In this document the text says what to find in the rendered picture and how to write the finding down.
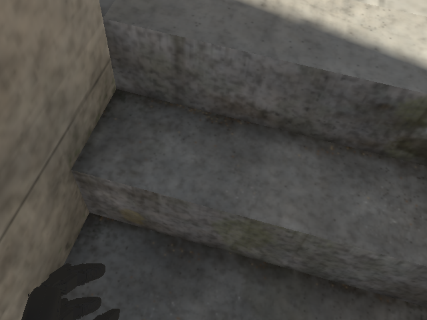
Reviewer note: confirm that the robot left hand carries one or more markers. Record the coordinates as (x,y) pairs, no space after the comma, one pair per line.
(45,302)

